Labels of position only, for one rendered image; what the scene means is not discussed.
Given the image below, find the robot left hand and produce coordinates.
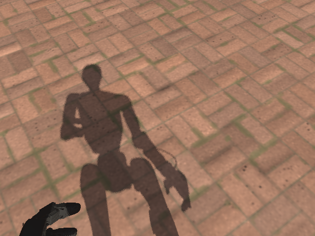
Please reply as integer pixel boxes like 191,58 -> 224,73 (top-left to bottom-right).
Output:
19,202 -> 81,236

